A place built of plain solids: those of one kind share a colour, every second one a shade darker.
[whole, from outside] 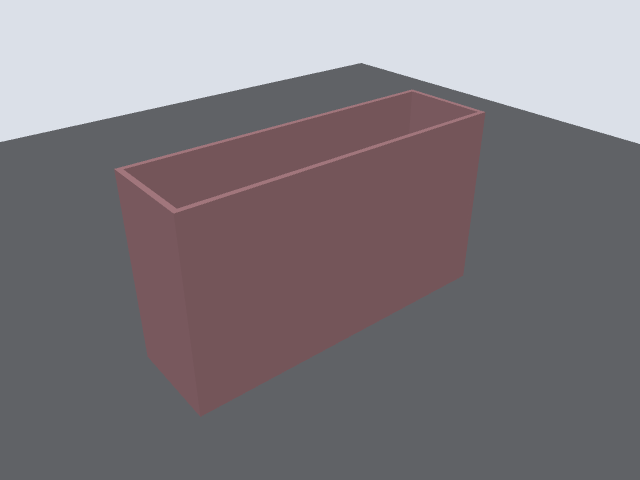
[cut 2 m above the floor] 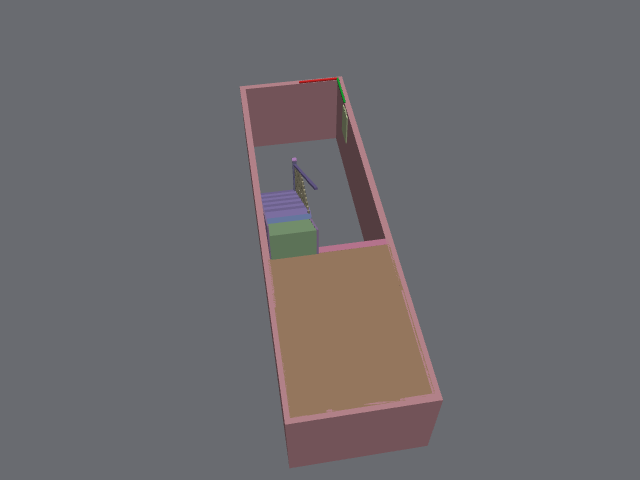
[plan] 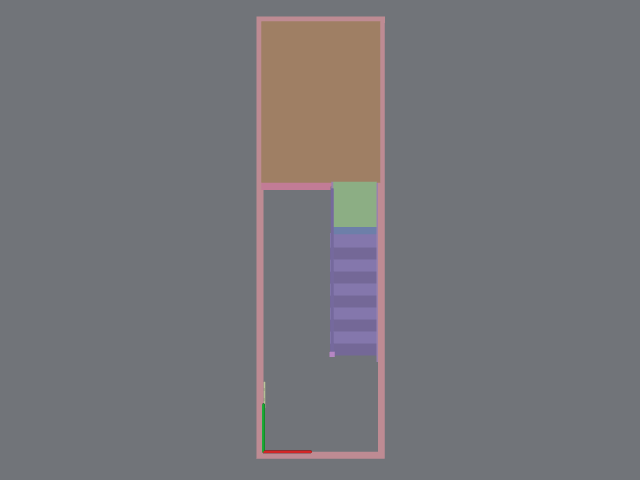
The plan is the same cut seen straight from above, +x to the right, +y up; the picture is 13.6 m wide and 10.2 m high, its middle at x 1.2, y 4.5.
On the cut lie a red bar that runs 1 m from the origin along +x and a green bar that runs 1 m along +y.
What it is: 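A row house's entrance hall, a dwelling of no particular year; the hall below, the landing 2.87 m above it, and between them a joiner's timber flight of 15 risers of about 0.192 m on goings of about 0.255 m, 0.92 m clear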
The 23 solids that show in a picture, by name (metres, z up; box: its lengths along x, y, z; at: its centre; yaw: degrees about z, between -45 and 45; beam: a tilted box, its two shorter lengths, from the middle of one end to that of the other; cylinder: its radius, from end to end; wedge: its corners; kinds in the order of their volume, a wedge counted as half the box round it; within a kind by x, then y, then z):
{
 "upper_1": {"box": [2.53, 3.43, 2.92], "at": [1.22, 7.43, 1.41]},
 "wall_1": {"box": [0.15, 9.4, 5.36], "at": [-0.07, 4.55, 2.63]},
 "wall_2": {"box": [2.73, 0.15, 5.36], "at": [1.22, -0.07, 2.63]},
 "wall_3": {"box": [2.73, 0.15, 5.36], "at": [1.22, 9.18, 2.63]},
 "wall_4": {"box": [0.15, 9.4, 5.36], "at": [2.5, 4.55, 2.63]},
 "carriage_1": {"wedge": [[1.48, 2.1, -0.05], [1.48, 2.1, 0.0], [1.48, 5.74, -0.05], [1.48, 5.74, 2.74], [2.41, 2.1, -0.05], [2.41, 2.1, 0.0], [2.41, 5.74, -0.05], [2.41, 5.74, 2.74]]},
 "upper_edge_1": {"box": [1.47, 0.16, 2.92], "at": [0.69, 5.64, 1.41]},
 "string_1": {"wedge": [[1.44, 2.07, -0.05], [1.44, 2.07, -0.01], [1.44, 5.74, -0.05], [1.44, 5.74, 2.76], [1.48, 2.07, -0.05], [1.48, 2.07, -0.01], [1.48, 5.74, -0.05], [1.48, 5.74, 2.76]]},
 "string_2": {"wedge": [[2.4, 1.91, -0.05], [2.4, 1.91, 0.13], [2.4, 5.72, -0.05], [2.4, 5.72, 3.01], [2.43, 1.91, -0.05], [2.43, 1.91, 0.13], [2.43, 5.72, -0.05], [2.43, 5.72, 3.01]]},
 "rail_1": {"wedge": [[1.43, 2.11, 1.09], [1.43, 2.11, 1.15], [1.43, 5.6, 3.72], [1.43, 5.6, 3.78], [1.49, 2.11, 1.09], [1.49, 2.11, 1.15], [1.49, 5.6, 3.72], [1.49, 5.6, 3.78]]},
 "tread_1": {"wedge": [[1.41, 2.05, 0.09], [1.41, 2.05, 0.19], [1.41, 2.36, 0.09], [1.41, 2.36, 0.19], [2.41, 2.05, 0.09], [2.41, 2.05, 0.19], [2.41, 2.36, 0.09], [2.41, 2.36, 0.19]]},
 "tread_2": {"wedge": [[1.41, 2.3, 0.28], [1.41, 2.3, 0.38], [1.41, 2.61, 0.28], [1.41, 2.61, 0.38], [2.41, 2.3, 0.28], [2.41, 2.3, 0.38], [2.41, 2.61, 0.28], [2.41, 2.61, 0.38]]},
 "tread_3": {"wedge": [[1.41, 2.56, 0.47], [1.41, 2.56, 0.57], [1.41, 2.87, 0.47], [1.41, 2.87, 0.57], [2.41, 2.56, 0.47], [2.41, 2.56, 0.57], [2.41, 2.87, 0.47], [2.41, 2.87, 0.57]]},
 "tread_4": {"wedge": [[1.41, 2.81, 0.66], [1.41, 2.81, 0.76], [1.41, 3.12, 0.66], [1.41, 3.12, 0.76], [2.41, 2.81, 0.66], [2.41, 2.81, 0.76], [2.41, 3.12, 0.66], [2.41, 3.12, 0.76]]},
 "tread_5": {"wedge": [[1.41, 3.07, 0.85], [1.41, 3.07, 0.95], [1.41, 3.38, 0.85], [1.41, 3.38, 0.95], [2.41, 3.07, 0.85], [2.41, 3.07, 0.95], [2.41, 3.38, 0.86], [2.41, 3.38, 0.96]]},
 "tread_6": {"wedge": [[1.41, 3.32, 1.05], [1.41, 3.32, 1.15], [1.41, 3.63, 1.05], [1.41, 3.63, 1.15], [2.41, 3.32, 1.05], [2.41, 3.32, 1.15], [2.41, 3.63, 1.05], [2.41, 3.63, 1.15]]},
 "tread_7": {"wedge": [[1.41, 3.58, 1.24], [1.41, 3.58, 1.34], [1.41, 3.89, 1.24], [1.41, 3.89, 1.34], [2.41, 3.58, 1.24], [2.41, 3.58, 1.34], [2.41, 3.89, 1.24], [2.41, 3.89, 1.34]]},
 "tread_8": {"wedge": [[1.41, 3.83, 1.43], [1.41, 3.83, 1.53], [1.41, 4.14, 1.43], [1.41, 4.14, 1.53], [2.41, 3.83, 1.43], [2.41, 3.83, 1.53], [2.41, 4.14, 1.43], [2.41, 4.14, 1.53]]},
 "tread_9": {"wedge": [[1.41, 4.09, 1.62], [1.41, 4.09, 1.72], [1.41, 4.4, 1.62], [1.41, 4.4, 1.72], [2.41, 4.09, 1.62], [2.41, 4.09, 1.72], [2.41, 4.4, 1.62], [2.41, 4.4, 1.72]]},
 "tread_10": {"wedge": [[1.41, 4.34, 1.82], [1.41, 4.34, 1.92], [1.41, 4.65, 1.82], [1.41, 4.65, 1.92], [2.41, 4.34, 1.82], [2.41, 4.34, 1.92], [2.41, 4.65, 1.82], [2.41, 4.65, 1.92]]},
 "riser_1": {"wedge": [[1.44, 4.62, 1.89], [1.44, 4.62, 2.02], [1.44, 4.91, 1.99], [1.44, 4.91, 2.02], [2.41, 4.62, 1.89], [2.41, 4.62, 2.02], [2.41, 4.91, 1.99], [2.41, 4.91, 2.02]]},
 "wall_mirror_1": {"box": [0.034, 0.55, 0.83], "at": [0.02, 1.22, 1.5]},
 "newel_foot_1": {"box": [0.1, 0.1, 1.3], "at": [1.46, 2.07, 0.6]}
}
